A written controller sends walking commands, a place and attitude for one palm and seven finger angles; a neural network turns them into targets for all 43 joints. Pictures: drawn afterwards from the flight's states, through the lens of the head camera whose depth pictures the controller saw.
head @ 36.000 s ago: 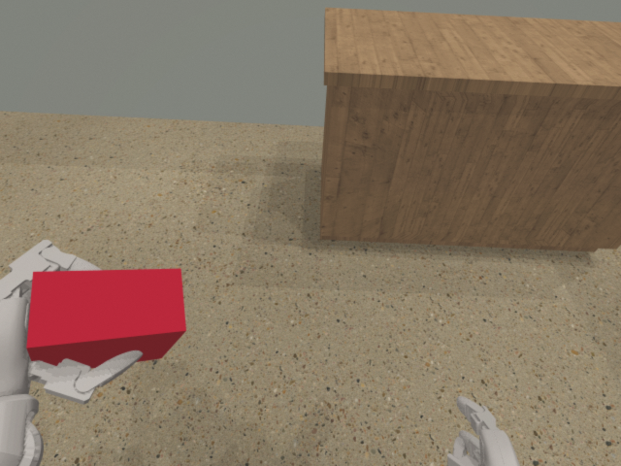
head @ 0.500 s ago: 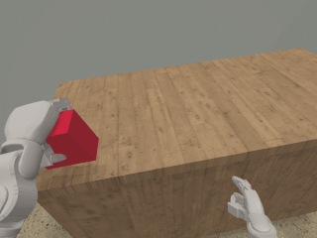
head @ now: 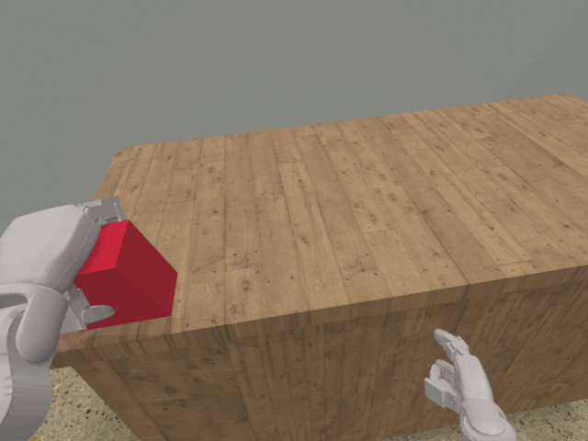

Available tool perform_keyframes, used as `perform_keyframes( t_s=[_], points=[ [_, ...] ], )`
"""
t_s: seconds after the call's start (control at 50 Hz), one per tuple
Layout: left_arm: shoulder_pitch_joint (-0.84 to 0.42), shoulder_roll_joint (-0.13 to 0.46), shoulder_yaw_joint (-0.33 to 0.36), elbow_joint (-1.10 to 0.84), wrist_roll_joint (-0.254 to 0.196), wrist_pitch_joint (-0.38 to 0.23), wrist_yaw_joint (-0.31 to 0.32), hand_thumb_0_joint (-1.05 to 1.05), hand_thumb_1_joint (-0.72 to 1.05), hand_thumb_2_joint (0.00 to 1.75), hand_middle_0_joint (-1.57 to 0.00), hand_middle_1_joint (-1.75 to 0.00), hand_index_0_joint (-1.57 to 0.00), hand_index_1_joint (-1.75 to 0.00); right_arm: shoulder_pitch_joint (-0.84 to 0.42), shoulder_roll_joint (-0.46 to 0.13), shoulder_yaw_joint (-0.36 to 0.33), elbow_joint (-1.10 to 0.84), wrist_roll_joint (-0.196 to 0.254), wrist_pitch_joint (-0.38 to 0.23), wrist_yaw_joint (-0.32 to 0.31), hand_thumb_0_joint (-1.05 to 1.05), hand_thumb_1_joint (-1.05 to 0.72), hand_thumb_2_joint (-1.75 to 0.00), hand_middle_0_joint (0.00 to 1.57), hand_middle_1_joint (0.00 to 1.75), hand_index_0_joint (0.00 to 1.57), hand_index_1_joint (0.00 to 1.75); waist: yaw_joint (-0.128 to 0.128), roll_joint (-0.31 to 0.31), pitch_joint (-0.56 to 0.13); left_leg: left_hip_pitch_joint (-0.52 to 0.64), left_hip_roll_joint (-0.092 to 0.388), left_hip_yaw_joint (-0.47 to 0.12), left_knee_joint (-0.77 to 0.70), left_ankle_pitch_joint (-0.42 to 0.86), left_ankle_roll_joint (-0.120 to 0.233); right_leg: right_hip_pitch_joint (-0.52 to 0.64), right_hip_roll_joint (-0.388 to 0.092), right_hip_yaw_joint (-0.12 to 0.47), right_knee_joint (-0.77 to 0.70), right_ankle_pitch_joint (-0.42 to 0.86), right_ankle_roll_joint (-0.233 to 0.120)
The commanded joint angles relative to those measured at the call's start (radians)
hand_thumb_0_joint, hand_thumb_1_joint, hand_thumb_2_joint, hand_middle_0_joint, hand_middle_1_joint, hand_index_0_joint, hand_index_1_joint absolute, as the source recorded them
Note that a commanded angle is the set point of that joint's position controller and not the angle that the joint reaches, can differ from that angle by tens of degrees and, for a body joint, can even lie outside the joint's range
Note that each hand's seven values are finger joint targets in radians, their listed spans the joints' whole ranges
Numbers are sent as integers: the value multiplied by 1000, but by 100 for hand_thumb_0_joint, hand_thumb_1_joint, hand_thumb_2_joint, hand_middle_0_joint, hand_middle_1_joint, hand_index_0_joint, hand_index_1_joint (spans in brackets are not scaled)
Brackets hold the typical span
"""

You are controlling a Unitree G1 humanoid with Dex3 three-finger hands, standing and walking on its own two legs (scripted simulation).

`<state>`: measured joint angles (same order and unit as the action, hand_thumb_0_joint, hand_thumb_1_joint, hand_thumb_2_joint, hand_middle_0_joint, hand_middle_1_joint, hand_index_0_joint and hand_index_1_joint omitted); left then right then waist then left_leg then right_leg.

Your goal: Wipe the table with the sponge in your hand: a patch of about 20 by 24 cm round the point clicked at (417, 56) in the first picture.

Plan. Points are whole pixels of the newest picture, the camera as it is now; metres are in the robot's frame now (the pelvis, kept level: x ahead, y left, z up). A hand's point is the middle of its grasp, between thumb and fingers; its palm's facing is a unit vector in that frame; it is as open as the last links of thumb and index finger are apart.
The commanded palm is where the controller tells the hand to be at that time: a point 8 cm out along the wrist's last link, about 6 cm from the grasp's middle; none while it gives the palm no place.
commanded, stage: bring the sponge back beside the body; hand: left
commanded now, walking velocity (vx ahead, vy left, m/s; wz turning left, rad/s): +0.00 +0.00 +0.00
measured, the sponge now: (111, 287) +0.20 +0.28 +0.16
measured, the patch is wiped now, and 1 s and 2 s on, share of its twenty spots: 1.00 1.00 1.00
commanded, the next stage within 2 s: step back with the hand held close in 0.26 s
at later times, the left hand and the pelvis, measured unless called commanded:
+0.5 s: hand (118, 254) +0.21 +0.25 +0.21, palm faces +0.36 -0.69 -0.63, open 10.1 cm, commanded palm +0.16 +0.28 +0.26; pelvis +0.00 +0.00 +0.00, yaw +1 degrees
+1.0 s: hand (88, 270) +0.16 +0.23 +0.24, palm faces +0.41 -0.77 -0.49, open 10.1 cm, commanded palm +0.11 +0.29 +0.26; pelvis -0.05 +0.01 -0.01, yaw +0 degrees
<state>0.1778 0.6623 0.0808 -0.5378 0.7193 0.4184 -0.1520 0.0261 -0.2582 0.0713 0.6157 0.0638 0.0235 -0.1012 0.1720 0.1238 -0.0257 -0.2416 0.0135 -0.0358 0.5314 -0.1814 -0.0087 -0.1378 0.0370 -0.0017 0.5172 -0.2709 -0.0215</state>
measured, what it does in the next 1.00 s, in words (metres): steps on the spot: left foot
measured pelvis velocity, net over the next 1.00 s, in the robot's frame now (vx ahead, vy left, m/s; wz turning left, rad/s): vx -0.05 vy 0.01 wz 0.01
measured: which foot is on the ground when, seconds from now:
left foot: down 0.00-0.42, up 0.44-0.52, down 0.54-1.00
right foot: down 0.00-1.00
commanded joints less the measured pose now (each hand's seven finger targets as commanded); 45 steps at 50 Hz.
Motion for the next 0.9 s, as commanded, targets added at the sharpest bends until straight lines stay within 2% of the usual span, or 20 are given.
perform_keyframes(
  t_s=[0.0, 0.04, 0.1, 0.14, 0.3, 0.34, 0.36, 0.38, 0.4, 0.42, 0.44, 0.48, 0.52, 0.54, 0.56, 0.58, 0.62, 0.7, 0.78, 0.88],
  points=[
    [-295, 237, 175, -189, 36, -15, 51, 0, 10, 130, -120, -160, -120, -160, -282, -81, -31, -217, -5, -76, -1, 0, -90, -90, 20, 30, 20, 30, -1, 33, -120, 100, -33, -37, -83, -24, 19, -97, 0, 83, -139, -25, -50],
    [-237, 220, 168, -128, 33, -15, 47, 0, 10, 130, -120, -160, -120, -160, -272, -88, -34, -203, -7, -72, -2, 0, -90, -90, 20, 30, 20, 30, -3, -41, -96, 104, -30, -32, -83, -17, 21, -111, 1, 70, -151, -29, -42],
    [-279, 234, 175, -185, 32, -18, 47, 0, 10, 130, -120, -160, -120, -160, -288, -81, -30, -219, -5, -78, -2, 0, -90, -90, 20, 30, 20, 30, 2, 23, -122, 99, -32, -37, -85, -31, 20, -93, -2, 83, -140, -27, -48],
    [-224, 218, 170, -135, 32, -16, 44, 0, 10, 130, -120, -160, -120, -160, -273, -87, -33, -203, -8, -72, 0, 0, -90, -90, 20, 30, 20, 30, -2, -26, -103, 100, -29, -30, -86, -11, 20, -103, 1, 63, -144, -16, -42],
    [-259, 238, 188, -180, 29, -18, 45, 0, 10, 130, -120, -160, -120, -160, -282, -82, -28, -219, -4, -71, 4, 0, -90, -90, 20, 30, 20, 30, 2, -1, -121, 93, -32, -34, -87, -27, 19, -94, 2, 70, -140, -26, -44],
    [-224, 223, 179, -121, 26, -17, 42, 0, 10, 130, -120, -160, -120, -160, -273, -87, -30, -205, -7, -66, 1, 0, -90, -90, 20, 30, 20, 30, -2, -44, -87, 93, -29, -27, -88, -37, 20, -120, 2, 62, -152, -46, -38],
    [-180, 140, 109, 101, 48, 2, 37, 0, 10, 130, -120, -160, -120, -160, -240, -93, -29, -178, -6, -56, -8, 0, -90, -90, 20, 30, 20, 30, -29, -106, 5, 60, -28, -9, -87, -78, 17, -173, 7, 45, -167, -79, -33],
    [-467, -21, 313, -93, -713, -254, 129, 0, 10, 130, -120, -160, -120, -160, -82, -61, -13, -361, 15, -74, 9, 0, -90, -90, 20, 30, 20, 30, -163, -196, 254, 66, -27, -50, 25, -322, 40, -486, -41, 167, -357, -321, -23],
    [-240, 48, 325, 35, -715, -345, 167, 0, 10, 130, -120, -160, -120, -160, 14, -62, -6, -262, -25, -84, 3, 0, -90, -90, 20, 30, 20, 30, -134, -374, 101, 93, -42, -39, 223, -307, 45, -535, -113, 220, -371, -374, -68],
    [-157, 27, 357, -57, -755, -390, 195, 0, 10, 130, -120, -160, -120, -160, 77, -61, -32, -244, -32, -81, 2, 0, -90, -90, 20, 30, 20, 30, -143, -457, 12, 96, -49, -34, 366, -231, 37, -488, -181, 249, -348, -259, -91],
    [-154, 19, 363, -187, -764, -433, 208, 0, 10, 130, -120, -160, -120, -160, 94, -57, -28, -244, -36, -82, 11, 0, -90, -90, 20, 30, 20, 30, -156, -414, -91, 71, -37, -17, 374, -157, 36, -371, -218, 223, -267, -13, -103],
    [-181, 93, 450, -391, -798, -504, 247, 0, 10, 130, -120, -160, -120, -160, 69, -76, -23, -240, -41, -92, 12, 0, -90, -90, 20, 30, 20, 30, -174, -76, -135, 43, 16, -18, 143, -118, 41, -249, -240, 205, -100, 212, -94],
    [-58, 18, 476, -399, -803, -543, 272, 0, 10, 130, -120, -160, -120, -160, 77, -118, -46, -232, -54, -105, 13, 0, -90, -90, 20, 30, 20, 30, -151, 148, -114, -36, 108, -158, -58, 41, 79, -167, -114, 84, 39, 271, -34],
    [-47, 36, 520, -428, -798, -561, 281, 0, 10, 130, -120, -160, -120, -160, 86, -130, -62, -236, -49, -105, 20, 0, -90, -90, 20, 30, 20, 30, -134, 163, -133, -62, 153, -206, -83, 193, 96, -121, -76, 41, 77, 268, -11],
    [23, 47, 557, -385, -785, -573, 286, 0, 10, 130, -120, -160, -120, -160, 109, -113, -69, -239, -51, -112, 25, 0, -90, -90, 20, 30, 20, 30, -132, 149, -198, -4, 138, -186, -10, 496, 97, -115, -62, 17, 96, 303, -5],
    [64, 65, 576, -418, -796, -584, 285, 0, 10, 130, -120, -160, -120, -160, 104, -99, -64, -237, -55, -115, 34, 0, -90, -90, 20, 30, 20, 30, -134, 159, -228, 58, 139, -187, -9, 628, 83, -135, -55, 15, 110, 226, 1],
    [73, 21, 564, -376, -794, -603, 278, 0, 10, 130, -120, -160, -120, -160, 95, -98, -73, -204, -62, -123, 47, 0, -90, -90, 20, 30, 20, 30, -142, 144, -173, 41, 159, -213, -43, 580, 78, -180, -29, 1, 47, 42, 10],
    [157, -7, 566, -308, -796, -623, 278, 0, 10, 130, -120, -160, -120, -160, 102, -104, -94, -177, -42, -137, 48, 0, -90, -90, 20, 30, 20, 30, -159, -20, -219, -4, 140, -178, 22, 509, 56, -48, -67, 14, -32, 318, -2],
    [237, 21, 601, -349, -802, -641, 293, 0, 10, 130, -120, -160, -120, -160, 100, -103, -110, -182, -34, -141, 42, 0, -90, -90, 20, 30, 20, 30, -169, -52, -266, -61, 121, -140, 44, 329, 45, -34, -151, 59, 25, 472, -18],
    [215, 55, 626, -407, -802, -660, 315, 0, 10, 130, -120, -160, -120, -160, 107, -99, -113, -171, -39, -150, 32, 0, -90, -90, 20, 30, 20, 30, -181, -82, -226, -137, 95, -129, 60, 1, 42, -129, -188, 112, 21, 354, -33]
  ],
)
